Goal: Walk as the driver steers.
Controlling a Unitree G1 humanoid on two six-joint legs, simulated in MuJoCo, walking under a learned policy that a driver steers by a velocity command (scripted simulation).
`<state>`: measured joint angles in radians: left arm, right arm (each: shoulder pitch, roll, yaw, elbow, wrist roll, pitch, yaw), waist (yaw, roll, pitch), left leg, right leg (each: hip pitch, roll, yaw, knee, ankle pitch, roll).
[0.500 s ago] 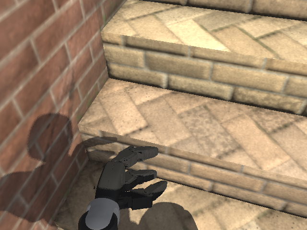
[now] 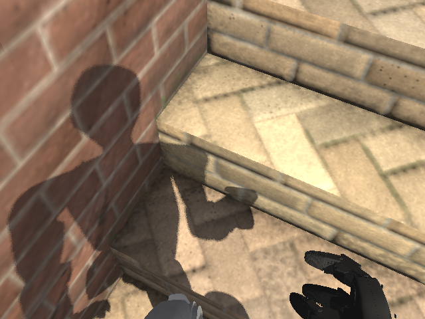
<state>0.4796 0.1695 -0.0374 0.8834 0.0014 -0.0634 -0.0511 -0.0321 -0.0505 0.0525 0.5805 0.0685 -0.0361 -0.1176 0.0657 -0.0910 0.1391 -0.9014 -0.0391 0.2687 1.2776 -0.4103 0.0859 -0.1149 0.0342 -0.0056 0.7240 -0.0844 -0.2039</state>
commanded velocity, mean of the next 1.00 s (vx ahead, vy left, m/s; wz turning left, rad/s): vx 0.50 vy -0.50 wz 0.00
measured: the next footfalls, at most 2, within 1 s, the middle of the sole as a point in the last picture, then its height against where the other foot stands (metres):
right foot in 0.44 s outside the picture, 0.20 m higher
left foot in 0.94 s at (340, 148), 0.19 m higher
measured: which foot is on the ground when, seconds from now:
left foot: down 0.00-0.46, up 0.48-0.92, down 0.94-1.00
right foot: up 0.00-0.42, down 0.44-0.94, up 0.96-1.00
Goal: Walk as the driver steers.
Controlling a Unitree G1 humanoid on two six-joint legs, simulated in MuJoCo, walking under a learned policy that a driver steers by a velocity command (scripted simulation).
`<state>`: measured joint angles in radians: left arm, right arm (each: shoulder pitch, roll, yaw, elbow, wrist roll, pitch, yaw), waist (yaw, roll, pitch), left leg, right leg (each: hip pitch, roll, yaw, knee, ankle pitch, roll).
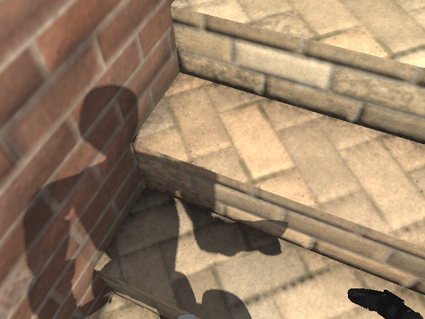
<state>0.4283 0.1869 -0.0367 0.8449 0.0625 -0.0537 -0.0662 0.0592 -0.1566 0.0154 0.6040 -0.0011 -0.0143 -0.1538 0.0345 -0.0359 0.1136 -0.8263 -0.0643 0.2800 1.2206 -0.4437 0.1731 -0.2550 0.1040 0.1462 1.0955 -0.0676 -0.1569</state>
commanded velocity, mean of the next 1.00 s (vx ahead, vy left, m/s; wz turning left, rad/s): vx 0.62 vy -0.35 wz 0.00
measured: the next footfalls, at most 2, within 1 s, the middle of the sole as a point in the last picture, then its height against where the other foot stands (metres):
right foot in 0.36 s outside the picture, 0.20 m higher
left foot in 0.80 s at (240, 285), level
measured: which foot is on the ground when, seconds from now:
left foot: down 0.00-0.42, up 0.44-0.78, down 0.80-1.00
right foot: up 0.00-0.34, down 0.36-0.76, up 0.78-1.00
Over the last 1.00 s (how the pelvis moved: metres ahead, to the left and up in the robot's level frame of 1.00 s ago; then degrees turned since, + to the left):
0.46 -0.24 0.41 -1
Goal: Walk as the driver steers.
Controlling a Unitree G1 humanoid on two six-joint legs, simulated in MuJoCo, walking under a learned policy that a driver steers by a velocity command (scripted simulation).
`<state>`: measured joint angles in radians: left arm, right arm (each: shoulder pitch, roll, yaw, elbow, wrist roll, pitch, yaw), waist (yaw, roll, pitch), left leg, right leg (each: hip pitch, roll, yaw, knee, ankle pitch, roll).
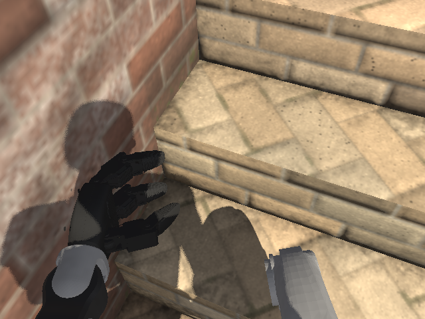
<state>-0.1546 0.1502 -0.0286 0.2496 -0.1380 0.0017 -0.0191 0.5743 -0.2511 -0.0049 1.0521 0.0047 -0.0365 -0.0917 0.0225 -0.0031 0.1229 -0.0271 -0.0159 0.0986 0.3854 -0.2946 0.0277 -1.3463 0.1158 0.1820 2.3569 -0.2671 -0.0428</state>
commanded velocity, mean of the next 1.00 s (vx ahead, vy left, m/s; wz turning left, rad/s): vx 0.41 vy -0.49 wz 0.00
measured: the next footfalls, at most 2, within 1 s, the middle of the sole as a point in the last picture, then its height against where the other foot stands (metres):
right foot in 0.10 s outside the picture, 0.20 m higher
left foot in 0.52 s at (245, 272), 0.19 m higher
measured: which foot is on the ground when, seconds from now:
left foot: down 0.00-0.10, up 0.12-0.50, down 0.52-1.00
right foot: up 0.00-0.08, down 0.10-0.54, up 0.56-1.00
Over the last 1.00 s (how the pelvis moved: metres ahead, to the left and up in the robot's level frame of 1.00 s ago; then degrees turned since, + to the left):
0.43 -0.11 0.32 -1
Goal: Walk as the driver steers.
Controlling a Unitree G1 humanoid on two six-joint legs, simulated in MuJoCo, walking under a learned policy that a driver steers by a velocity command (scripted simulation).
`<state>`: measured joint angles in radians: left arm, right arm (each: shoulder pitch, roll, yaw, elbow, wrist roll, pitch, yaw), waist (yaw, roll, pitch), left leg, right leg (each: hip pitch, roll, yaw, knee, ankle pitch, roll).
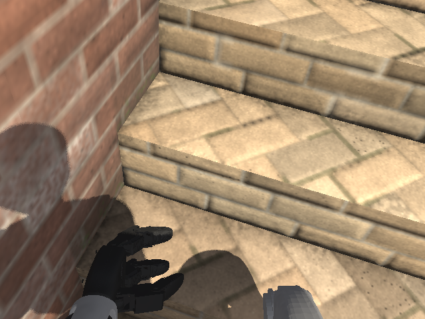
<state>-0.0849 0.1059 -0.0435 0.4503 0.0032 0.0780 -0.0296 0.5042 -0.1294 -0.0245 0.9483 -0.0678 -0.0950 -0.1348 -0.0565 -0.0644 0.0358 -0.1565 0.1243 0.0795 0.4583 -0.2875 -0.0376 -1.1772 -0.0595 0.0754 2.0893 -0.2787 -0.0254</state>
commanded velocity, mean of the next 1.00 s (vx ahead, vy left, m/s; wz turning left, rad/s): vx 0.38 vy -0.24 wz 0.00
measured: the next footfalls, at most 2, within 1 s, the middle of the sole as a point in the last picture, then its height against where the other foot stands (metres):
right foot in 0.08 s outside the picture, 0.20 m higher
left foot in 0.64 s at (232, 266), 0.19 m higher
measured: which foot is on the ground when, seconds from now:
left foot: down 0.00-0.10, up 0.12-0.62, down 0.64-1.00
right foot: up 0.00-0.06, down 0.08-0.66, up 0.68-1.00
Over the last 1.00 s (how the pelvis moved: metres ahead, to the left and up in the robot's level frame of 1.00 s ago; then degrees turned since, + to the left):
0.41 -0.17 0.39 -1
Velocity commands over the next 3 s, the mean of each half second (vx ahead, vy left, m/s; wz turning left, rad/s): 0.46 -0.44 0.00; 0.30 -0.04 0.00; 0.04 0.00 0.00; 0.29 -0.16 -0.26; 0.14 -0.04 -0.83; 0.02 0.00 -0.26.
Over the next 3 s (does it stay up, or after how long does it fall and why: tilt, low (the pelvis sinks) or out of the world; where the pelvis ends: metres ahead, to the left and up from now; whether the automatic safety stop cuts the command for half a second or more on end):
stays up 0.78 -0.13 0.64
